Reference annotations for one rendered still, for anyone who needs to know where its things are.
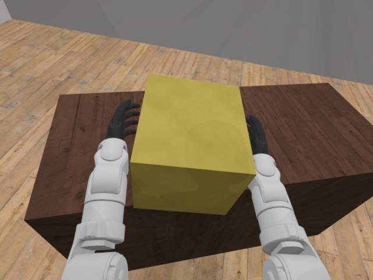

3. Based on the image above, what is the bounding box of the left robot upper arm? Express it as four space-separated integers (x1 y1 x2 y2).
62 252 128 280

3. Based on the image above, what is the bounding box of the robot right hand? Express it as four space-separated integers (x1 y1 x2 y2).
245 114 269 155

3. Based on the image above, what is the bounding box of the left robot forearm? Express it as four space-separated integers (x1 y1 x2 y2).
61 138 129 280

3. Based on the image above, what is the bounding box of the right robot forearm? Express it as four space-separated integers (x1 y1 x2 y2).
248 153 331 280

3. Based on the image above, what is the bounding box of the right robot upper arm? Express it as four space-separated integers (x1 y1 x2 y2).
262 254 330 280

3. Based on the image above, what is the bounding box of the carton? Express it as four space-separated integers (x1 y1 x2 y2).
130 73 256 215

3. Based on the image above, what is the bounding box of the robot left hand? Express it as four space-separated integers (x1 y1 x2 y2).
105 99 140 140

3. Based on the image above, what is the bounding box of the pedestal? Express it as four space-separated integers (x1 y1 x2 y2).
24 83 373 271

